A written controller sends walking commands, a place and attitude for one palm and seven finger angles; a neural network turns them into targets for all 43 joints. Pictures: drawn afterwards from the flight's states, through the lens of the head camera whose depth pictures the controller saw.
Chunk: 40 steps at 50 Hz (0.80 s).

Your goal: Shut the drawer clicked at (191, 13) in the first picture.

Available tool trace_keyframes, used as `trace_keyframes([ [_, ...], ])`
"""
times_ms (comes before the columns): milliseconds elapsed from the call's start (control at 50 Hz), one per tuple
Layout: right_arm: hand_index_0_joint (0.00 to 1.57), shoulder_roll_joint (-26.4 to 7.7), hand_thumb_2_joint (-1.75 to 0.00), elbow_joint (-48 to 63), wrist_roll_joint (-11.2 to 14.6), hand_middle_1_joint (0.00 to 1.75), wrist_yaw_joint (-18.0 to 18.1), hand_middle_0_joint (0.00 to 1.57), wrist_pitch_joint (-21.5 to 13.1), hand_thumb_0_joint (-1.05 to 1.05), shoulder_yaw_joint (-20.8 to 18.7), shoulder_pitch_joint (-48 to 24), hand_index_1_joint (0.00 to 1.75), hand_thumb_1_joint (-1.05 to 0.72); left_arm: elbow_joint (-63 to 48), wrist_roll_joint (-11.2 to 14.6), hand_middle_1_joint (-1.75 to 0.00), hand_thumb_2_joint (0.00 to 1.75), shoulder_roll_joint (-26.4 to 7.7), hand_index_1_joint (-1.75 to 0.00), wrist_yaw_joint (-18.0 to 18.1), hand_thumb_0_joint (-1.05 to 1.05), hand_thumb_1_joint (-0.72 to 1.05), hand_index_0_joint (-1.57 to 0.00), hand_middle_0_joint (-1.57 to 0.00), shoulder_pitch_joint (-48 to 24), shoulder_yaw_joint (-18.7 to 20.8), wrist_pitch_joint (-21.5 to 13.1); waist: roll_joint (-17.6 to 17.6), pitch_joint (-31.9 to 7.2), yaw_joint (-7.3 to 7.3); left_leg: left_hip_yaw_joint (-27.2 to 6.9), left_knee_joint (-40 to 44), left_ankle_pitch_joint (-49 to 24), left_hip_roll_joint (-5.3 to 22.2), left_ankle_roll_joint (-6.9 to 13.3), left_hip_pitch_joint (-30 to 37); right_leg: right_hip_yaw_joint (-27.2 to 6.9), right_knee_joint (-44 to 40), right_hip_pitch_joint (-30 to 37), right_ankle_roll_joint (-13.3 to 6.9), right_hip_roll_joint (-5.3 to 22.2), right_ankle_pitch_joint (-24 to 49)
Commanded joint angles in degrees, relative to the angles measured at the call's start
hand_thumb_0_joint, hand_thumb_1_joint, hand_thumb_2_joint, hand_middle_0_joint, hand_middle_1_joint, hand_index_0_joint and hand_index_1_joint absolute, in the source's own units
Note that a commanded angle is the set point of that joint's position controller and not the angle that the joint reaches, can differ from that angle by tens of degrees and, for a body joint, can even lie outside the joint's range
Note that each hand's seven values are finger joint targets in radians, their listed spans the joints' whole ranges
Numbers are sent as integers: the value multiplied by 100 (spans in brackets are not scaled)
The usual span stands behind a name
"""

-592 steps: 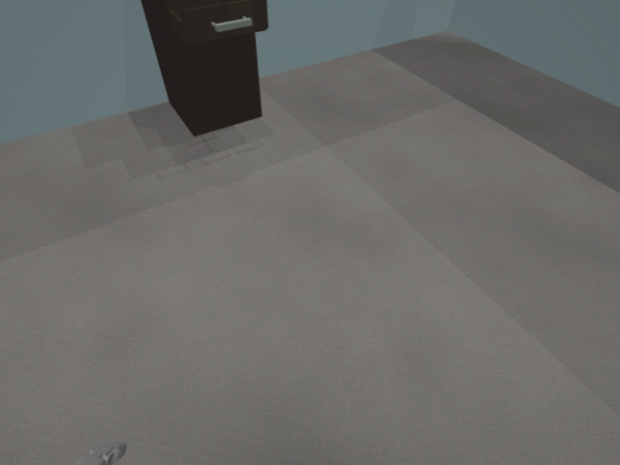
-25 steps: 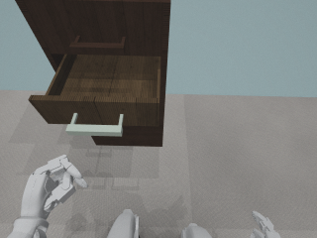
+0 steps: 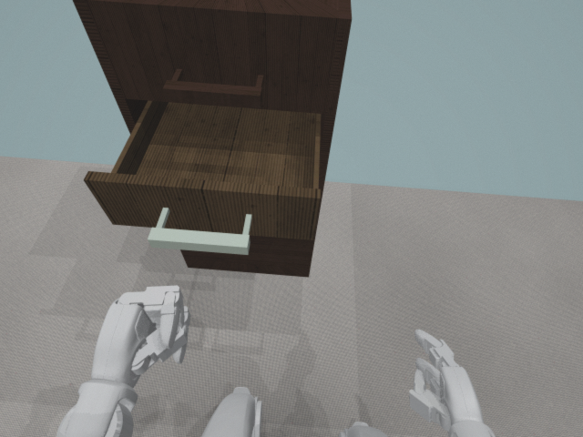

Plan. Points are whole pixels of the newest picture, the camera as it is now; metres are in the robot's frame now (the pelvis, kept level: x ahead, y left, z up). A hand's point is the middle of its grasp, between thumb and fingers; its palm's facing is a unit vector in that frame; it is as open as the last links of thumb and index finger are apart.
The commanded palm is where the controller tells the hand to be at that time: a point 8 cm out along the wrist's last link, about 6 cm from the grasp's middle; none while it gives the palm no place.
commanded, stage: raise the hand and make a fist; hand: left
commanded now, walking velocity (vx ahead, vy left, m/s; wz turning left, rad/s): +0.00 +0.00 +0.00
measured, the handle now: (203, 229) +0.44 +0.19 -0.04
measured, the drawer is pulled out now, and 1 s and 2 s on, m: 0.21 0.21 0.21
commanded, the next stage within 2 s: bring the fist close to the handle in 0.40 s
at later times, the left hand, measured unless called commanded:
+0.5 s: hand (193, 328) +0.24 +0.14 +0.05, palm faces -0.02 -1.00 -0.08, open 3.3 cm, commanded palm +0.22 +0.20 +0.06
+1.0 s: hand (204, 306) +0.28 +0.14 +0.02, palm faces -0.03 -1.00 -0.06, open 3.3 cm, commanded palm +0.26 +0.20 +0.01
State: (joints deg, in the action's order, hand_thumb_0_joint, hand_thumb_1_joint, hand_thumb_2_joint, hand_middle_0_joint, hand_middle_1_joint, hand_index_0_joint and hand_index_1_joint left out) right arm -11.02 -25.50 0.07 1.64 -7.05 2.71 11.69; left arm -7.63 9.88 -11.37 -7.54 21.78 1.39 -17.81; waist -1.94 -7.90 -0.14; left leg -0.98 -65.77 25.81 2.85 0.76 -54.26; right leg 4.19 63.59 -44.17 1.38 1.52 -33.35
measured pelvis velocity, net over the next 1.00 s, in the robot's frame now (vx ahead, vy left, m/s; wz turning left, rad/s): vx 0.00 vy -0.03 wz -0.02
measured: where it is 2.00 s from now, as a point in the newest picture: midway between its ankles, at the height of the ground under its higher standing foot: outside the picture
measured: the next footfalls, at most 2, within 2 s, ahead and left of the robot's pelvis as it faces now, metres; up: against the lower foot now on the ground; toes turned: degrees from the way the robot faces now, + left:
none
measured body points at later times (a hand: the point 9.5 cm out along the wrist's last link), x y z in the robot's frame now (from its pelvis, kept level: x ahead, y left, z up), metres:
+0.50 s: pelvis +0.00 -0.03 +0.00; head +0.06 -0.03 +0.45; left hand +0.23 +0.19 +0.06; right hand +0.17 -0.27 -0.08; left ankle +0.06 +0.11 -0.65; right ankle -0.02 -0.14 -0.65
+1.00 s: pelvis +0.00 -0.03 -0.02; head +0.09 -0.03 +0.42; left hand +0.28 +0.20 +0.02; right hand +0.16 -0.28 -0.12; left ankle +0.06 +0.11 -0.65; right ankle -0.02 -0.14 -0.65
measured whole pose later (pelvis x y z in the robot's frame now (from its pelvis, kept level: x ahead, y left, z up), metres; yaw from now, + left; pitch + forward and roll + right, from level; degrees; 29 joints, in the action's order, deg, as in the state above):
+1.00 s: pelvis +0.00 -0.03 -0.02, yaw -1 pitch +19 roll -1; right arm -13.6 -32.3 0.1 1.6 -7.6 -0.5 12.3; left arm 9.7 13.2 -12.3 -12.9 8.9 9.4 -25.5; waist -2.1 -9.9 1.3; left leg -1.2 -71.0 27.4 4.3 -1.7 -62.9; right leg 3.8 72.0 -54.5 -1.1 0.2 -36.7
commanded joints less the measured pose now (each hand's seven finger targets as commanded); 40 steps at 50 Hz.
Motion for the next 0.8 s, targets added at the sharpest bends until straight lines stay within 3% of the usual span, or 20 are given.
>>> trace_keyframes([
  [0, 20, -859, -90, 715, 21, 30, 74, 20, -278, 0, -444, -93, 30, -90, -1216, 49, -160, 90, -261, -160, 95, 0, 90, -140, -140, -536, 232, -580, -266, -1174, 214, -334, 1121, -770, -74, 11, 1912, 179, -820, -410, -256, -303, 1067],
  [40, 20, -914, -90, 669, 51, 30, 76, 20, -230, 0, -464, -97, 30, -90, -772, -2, -160, 90, -399, -160, 19, 0, 90, -140, -140, -312, 335, -449, -132, -1015, 204, -297, 1127, -630, -85, 28, 1698, 161, -874, -377, -261, -323, 999],
  [60, 20, -930, -90, 707, 64, 30, 68, 20, -221, 0, -458, -100, 30, -90, -794, 3, -160, 90, -289, -160, -48, 0, 90, -140, -140, -376, 186, -394, -128, -1050, 230, -269, 1126, -614, -103, 39, 1701, 154, -898, -361, -249, -307, 1008],
  [120, 20, -964, -90, 773, 111, 30, 89, 20, -195, 0, -495, -88, 30, -90, -912, 77, -160, 90, -456, -160, -151, 0, 90, -140, -140, -290, 329, -233, -164, -1214, 141, -190, 1206, -652, -130, 42, 1763, 105, -1021, -107, -250, -291, 1046],
  [200, 20, -895, -90, 739, 101, 30, 118, 20, -249, 0, -512, -75, 30, -90, -1398, 202, -160, 90, -603, -160, 23, 0, 90, -140, -140, -339, 569, -378, -224, -1474, 86, -144, 1195, -1022, -128, 52, 1973, 84, -1051, 92, -253, -291, 1302],
  [280, 20, -850, -90, 596, 75, 30, 104, 20, -285, 0, -538, -75, 30, -90, -1112, 202, -160, 90, -554, -160, 230, 0, 90, -140, -140, -239, 684, -681, 48, -1134, 149, -104, 1097, -915, -129, 50, 1696, 56, -1056, -63, -229, -309, 1211],
  [360, 20, -923, -90, 531, 89, 30, 71, 20, -254, 0, -555, -84, 30, -90, -415, 150, -160, 90, -541, -160, 6, 0, 90, -140, -140, -243, 635, -700, 250, -793, 232, -11, 973, -631, -169, 70, 1289, -89, -1152, -152, -197, -293, 986],
  [480, 20, -923, -90, 517, 144, 30, 158, 20, -295, 0, -570, -43, 30, -90, -672, 414, -160, 90, -929, -160, -429, 0, 90, -140, -140, -534, 1031, -670, 45, -1309, 158, 86, 911, -1002, -199, 108, 1518, -300, -1280, 319, -168, -250, 1472],
  [500, 20, -908, -90, 488, 137, 30, 171, 20, -334, 0, -555, -60, 30, -90, -699, 447, -160, 90, -827, -160, -456, 0, 90, -140, -140, -646, 945, -719, -3, -1325, 207, 91, 849, -1093, -204, 119, 1548, -304, -1241, 278, -157, -245, 1619],
  [560, 20, -891, -90, 260, 98, 30, 195, 20, -378, 0, -557, -50, 30, -90, -153, 503, -160, 90, -862, -160, -463, 0, 90, -140, -140, -922, 1167, -879, 255, -1072, 283, 48, 607, -1076, -180, 101, 1207, -337, -1115, 7, -131, -257, 1652],
  [640, 20, -937, -90, 173, 88, 30, 140, 20, -442, 0, -571, -49, 30, -90, 380, 461, -160, 90, -715, -160, -632, 0, 90, -140, -140, -1087, 1007, -1018, 114, -1021, 282, 33, 443, -1074, -185, 103, 1026, -332, -914, -264, -165, -251, 1620],
  [760, 20, -989, -90, 193, 76, 30, 136, 20, -429, 0, -608, -24, 30, -90, 410, 465, -160, 90, -855, -160, -828, 0, 90, -140, -140, -1481, 1072, -952, 122, -1644, 228, 74, 261, -1316, -178, 134, 1022, -407, -689, -189, -144, -217, 2008],
  [780, 20, -991, -90, 176, 72, 30, 135, 20, -437, 0, -609, -27, 30, -90, 289, 468, -160, 90, -932, -160, -789, 0, 90, -140, -140, -1645, 1133, -993, -29, -1760, 199, 69, 250, -1399, -179, 129, 1081, -386, -619, -191, -160, -214, 2095],
])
